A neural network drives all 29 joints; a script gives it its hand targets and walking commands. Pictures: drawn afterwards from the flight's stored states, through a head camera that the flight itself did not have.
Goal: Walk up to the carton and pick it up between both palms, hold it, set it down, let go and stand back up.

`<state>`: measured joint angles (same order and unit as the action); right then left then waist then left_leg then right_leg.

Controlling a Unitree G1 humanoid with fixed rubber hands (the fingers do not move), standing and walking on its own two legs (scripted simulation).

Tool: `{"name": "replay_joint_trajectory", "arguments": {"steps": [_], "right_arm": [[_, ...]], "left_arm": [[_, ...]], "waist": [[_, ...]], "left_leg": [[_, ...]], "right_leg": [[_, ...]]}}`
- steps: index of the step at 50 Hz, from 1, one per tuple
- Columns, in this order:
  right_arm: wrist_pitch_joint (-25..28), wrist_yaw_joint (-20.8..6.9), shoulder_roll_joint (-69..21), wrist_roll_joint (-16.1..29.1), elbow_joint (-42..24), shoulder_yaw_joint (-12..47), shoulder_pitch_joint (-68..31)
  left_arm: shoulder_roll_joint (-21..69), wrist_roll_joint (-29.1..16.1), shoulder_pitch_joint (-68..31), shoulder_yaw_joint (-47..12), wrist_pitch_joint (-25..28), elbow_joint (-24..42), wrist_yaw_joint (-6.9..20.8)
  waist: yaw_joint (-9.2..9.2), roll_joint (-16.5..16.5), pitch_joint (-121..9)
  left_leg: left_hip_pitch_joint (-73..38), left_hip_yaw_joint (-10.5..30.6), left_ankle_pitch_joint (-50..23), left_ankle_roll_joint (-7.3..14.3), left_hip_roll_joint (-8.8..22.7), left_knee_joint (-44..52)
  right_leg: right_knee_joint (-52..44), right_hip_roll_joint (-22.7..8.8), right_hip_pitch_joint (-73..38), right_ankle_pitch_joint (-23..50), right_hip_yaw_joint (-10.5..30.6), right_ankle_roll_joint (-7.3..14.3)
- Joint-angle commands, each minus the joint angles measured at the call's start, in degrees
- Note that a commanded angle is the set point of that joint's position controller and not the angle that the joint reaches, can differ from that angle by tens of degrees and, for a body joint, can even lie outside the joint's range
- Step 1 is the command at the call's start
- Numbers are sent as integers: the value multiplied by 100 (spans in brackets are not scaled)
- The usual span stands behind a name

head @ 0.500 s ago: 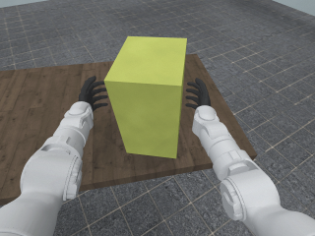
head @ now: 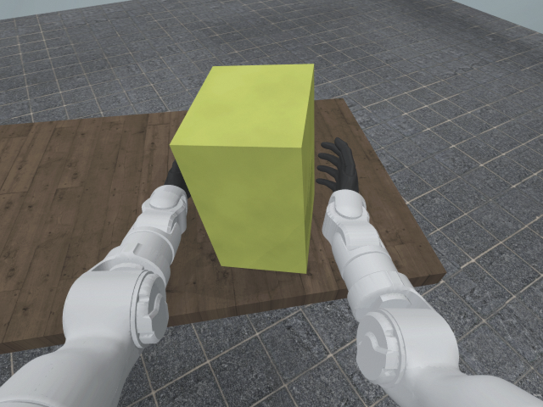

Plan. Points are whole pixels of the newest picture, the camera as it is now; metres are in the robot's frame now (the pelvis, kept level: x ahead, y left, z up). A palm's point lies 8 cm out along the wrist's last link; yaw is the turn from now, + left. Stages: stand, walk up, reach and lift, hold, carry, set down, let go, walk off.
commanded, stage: reach and lift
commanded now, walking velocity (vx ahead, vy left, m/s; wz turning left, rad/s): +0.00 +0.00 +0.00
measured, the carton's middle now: (262, 176) +0.46 -0.02 +0.09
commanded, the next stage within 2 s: none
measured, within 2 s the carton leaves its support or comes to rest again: neither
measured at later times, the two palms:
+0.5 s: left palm (176, 190) +0.43 +0.13 +0.10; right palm (340, 187) +0.40 -0.13 +0.11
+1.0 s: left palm (175, 189) +0.43 +0.13 +0.10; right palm (338, 187) +0.40 -0.13 +0.11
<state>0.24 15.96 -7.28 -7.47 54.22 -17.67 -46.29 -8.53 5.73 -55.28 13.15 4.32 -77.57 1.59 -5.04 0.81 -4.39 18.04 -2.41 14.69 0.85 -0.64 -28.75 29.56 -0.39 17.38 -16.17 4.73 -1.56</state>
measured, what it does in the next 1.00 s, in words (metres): stands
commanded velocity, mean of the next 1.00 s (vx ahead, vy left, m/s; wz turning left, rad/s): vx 0.00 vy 0.00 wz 0.00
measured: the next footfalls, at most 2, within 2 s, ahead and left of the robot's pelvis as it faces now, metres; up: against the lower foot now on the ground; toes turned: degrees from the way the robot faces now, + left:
none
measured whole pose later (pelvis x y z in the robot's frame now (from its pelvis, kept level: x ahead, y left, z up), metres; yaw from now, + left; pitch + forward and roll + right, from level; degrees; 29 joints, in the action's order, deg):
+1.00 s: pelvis +0.01 +0.00 +0.00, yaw +0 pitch +5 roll +0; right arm 2.5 15.3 -8.1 -7.9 54.5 -18.1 -45.2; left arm -8.5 5.7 -54.1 13.2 5.1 -77.6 1.3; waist -4.7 1.6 -5.8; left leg 18.0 -2.4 14.7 0.9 -0.6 -27.7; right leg 28.5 -0.4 17.4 -16.1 4.7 -1.6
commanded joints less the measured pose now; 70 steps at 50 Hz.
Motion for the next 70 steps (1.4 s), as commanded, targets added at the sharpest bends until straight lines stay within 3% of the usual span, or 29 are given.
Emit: {"name": "replay_joint_trajectory", "arguments": {"steps": [1,3,7,12,18,29,33,48,54,62,70], "right_arm": [[321,-1351,-3986,-928,-759,1288,-3604],[278,-1351,-3981,-882,-703,1305,-3622],[180,-1338,-3995,-773,-508,1281,-3627],[153,-1355,-3975,-681,-397,1267,-3722],[164,-1296,-3930,-576,-397,1308,-3713],[338,-1232,-4111,-444,-460,1574,-3674],[336,-1209,-4123,-392,-297,1534,-3654],[370,-1164,-4166,-291,-238,1619,-3772],[381,-1142,-4207,-298,-268,1681,-3833],[492,-1116,-4271,-231,-398,1798,-4098],[769,-1096,-4244,-97,-478,2053,-4437]], "left_arm": [[3452,493,-3763,-85,634,1853,1062],[3464,456,-3831,-131,623,1834,1090],[3430,351,-4006,-211,567,1754,1105],[3494,307,-4132,-290,543,1813,1061],[3522,231,-4072,-367,514,1751,1024],[3728,151,-4018,-603,611,2000,923],[3782,98,-4129,-713,613,2020,896],[3976,5,-4245,-914,574,2188,795],[4052,-20,-4326,-952,574,2269,779],[4275,-157,-4723,-1205,628,2685,666],[4445,-177,-5019,-1398,708,2959,516]], "waist": [[341,338,-3496],[360,294,-3240],[228,226,-3026],[236,20,-3091],[99,66,-3077],[138,-36,-3547],[46,-111,-3495],[48,-225,-3622],[29,-253,-3781],[-16,-450,-4288],[80,-564,-4516]], "left_leg": [[-1118,-261,-2740,-239,-24,408],[-1158,-249,-2673,-241,-15,446],[-1175,-215,-2492,-234,-1,494],[-1325,-176,-2580,-272,29,474],[-1372,-112,-2737,-277,57,444],[-1527,-70,-3437,-328,62,220],[-1555,-43,-3440,-354,85,202],[-1652,0,-3663,-371,122,84],[-1598,-10,-3722,-364,88,63],[-1917,87,-4318,-441,103,-78],[-2367,151,-5096,-522,145,-258]], "right_leg": [[-368,140,-2682,4323,-553,-244],[-445,145,-2612,4063,-539,-245],[-539,131,-2466,3672,-526,-204],[-591,152,-2283,3331,-529,-169],[-586,171,-2159,3388,-570,-184],[-479,186,-2126,3871,-571,-156],[-529,183,-1969,3714,-588,-123],[-543,225,-1725,3442,-608,-16],[-499,207,-1845,3689,-599,-28],[-474,254,-1634,3835,-648,0],[-528,389,-1420,3759,-695,14]]}}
